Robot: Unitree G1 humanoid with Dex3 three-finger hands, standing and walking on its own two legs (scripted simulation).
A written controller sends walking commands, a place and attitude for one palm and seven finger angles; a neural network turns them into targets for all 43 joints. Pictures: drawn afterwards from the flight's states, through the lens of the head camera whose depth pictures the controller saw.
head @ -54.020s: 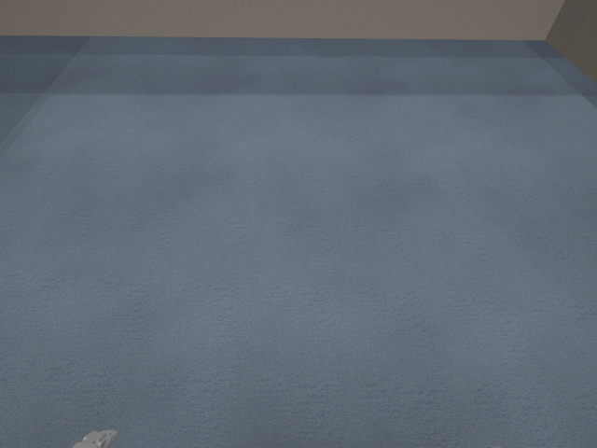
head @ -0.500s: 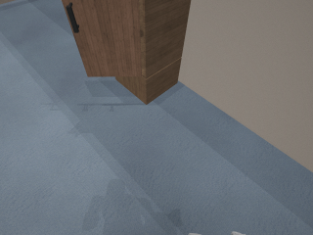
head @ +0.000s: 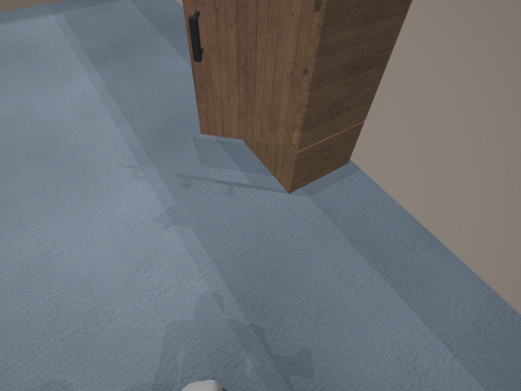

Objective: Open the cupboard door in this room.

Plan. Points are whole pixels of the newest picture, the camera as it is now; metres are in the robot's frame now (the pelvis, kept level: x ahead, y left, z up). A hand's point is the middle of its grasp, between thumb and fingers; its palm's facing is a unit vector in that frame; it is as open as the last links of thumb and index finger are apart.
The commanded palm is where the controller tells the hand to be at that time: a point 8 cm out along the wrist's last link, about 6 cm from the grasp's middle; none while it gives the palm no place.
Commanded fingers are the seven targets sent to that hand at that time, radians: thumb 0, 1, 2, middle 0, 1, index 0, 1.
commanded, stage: take the last steps up to it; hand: left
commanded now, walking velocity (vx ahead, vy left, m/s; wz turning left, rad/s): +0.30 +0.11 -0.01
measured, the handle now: (197, 36) +1.03 +0.31 -0.01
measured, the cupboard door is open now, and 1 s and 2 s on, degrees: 48 48 48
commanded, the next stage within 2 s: come to a stop and stand still in 0.98 s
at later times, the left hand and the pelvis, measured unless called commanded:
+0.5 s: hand (187, 278) +0.32 +0.18 -0.14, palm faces -0.04 -0.98 -0.20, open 7.4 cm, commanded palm none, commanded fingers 0.00 0.90 0.90 -0.20 -0.30 -0.20 -0.30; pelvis +0.18 +0.01 +0.00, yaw -1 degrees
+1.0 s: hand (154, 273) +0.33 +0.26 -0.17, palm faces +0.04 -0.99 -0.16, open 7.4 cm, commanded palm none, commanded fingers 0.00 0.90 0.90 -0.20 -0.30 -0.20 -0.30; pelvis +0.36 +0.08 +0.01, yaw -2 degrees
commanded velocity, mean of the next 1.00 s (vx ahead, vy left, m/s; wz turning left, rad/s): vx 0.27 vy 0.08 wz -0.02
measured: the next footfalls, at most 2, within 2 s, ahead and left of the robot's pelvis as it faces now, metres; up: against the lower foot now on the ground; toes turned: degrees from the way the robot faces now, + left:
right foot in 0.46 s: +0.27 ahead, -0.09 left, +0.00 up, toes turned -9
left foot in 0.86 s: +0.48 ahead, +0.19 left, +0.00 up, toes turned +2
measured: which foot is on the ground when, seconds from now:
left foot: down 0.00-0.46, up 0.48-0.84, down 0.86-1.00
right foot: down 0.00-0.00, up 0.02-0.44, down 0.46-0.86, up 0.88-1.00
